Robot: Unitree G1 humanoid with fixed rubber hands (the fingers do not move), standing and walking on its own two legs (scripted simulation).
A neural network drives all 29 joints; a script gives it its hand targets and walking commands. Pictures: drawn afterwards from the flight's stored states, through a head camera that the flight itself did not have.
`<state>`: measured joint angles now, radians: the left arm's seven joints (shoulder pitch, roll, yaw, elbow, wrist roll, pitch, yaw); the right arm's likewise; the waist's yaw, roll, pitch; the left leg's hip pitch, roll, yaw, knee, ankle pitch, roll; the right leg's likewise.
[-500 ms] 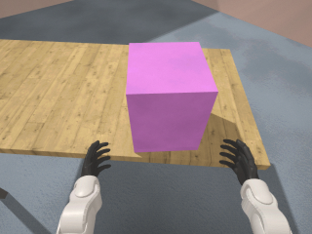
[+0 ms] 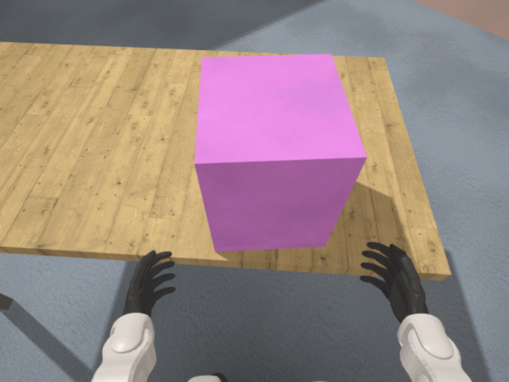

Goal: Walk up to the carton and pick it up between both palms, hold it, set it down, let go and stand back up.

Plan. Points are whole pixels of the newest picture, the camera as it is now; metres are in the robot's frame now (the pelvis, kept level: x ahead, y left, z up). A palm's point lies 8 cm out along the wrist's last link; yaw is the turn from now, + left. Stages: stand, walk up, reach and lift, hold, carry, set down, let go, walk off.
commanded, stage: set down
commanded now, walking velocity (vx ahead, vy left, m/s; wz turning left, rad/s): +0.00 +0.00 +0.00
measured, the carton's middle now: (268, 160) +0.43 +0.01 +0.07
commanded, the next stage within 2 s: let go in 0.84 s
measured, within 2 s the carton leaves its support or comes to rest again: neither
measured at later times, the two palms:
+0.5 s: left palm (138, 335) +0.18 +0.20 -0.06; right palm (406, 305) +0.22 -0.19 +0.00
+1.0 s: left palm (135, 355) +0.16 +0.21 -0.09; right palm (406, 306) +0.22 -0.19 +0.00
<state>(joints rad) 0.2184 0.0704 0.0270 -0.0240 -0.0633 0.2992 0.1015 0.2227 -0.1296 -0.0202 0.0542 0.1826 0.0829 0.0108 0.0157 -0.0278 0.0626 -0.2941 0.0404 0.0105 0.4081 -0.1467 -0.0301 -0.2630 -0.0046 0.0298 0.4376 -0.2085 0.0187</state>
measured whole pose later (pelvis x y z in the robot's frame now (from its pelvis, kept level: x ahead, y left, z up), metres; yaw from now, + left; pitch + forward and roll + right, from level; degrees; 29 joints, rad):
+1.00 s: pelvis -0.01 +0.00 +0.00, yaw +0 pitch +1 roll +0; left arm 0.22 0.13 0.05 0.35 0.03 0.19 0.06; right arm 0.15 -0.13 -0.02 0.35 0.17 -0.22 0.09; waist 0.02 -0.08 0.06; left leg -0.28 0.04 0.01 0.41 -0.14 -0.03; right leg -0.25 0.00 0.03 0.44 -0.21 0.02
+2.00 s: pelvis +0.00 +0.01 -0.02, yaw +1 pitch -3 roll -2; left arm 0.32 0.28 0.08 0.47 0.05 0.02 0.00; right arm 0.19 -0.18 -0.02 0.33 0.08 -0.22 0.07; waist 0.02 0.01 0.00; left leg -0.30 0.04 0.01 0.71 -0.42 -0.02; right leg -0.27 0.01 0.01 0.62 -0.32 0.01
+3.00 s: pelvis +0.00 +0.02 -0.02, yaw -2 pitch -2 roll -1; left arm 0.31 0.28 0.09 0.48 0.05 -0.01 -0.01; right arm 0.17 -0.19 -0.01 0.33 0.08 -0.22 0.07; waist 0.02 0.02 -0.01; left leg -0.30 0.03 0.07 0.72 -0.39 0.02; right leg -0.27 0.00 0.01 0.69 -0.38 0.01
